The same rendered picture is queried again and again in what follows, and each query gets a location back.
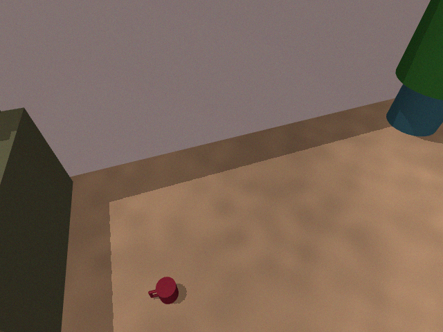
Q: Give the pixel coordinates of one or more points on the mug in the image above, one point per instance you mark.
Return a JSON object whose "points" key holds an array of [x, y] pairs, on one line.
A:
{"points": [[166, 290]]}

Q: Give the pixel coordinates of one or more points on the potted plant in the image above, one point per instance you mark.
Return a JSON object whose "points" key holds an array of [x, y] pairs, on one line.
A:
{"points": [[418, 107]]}

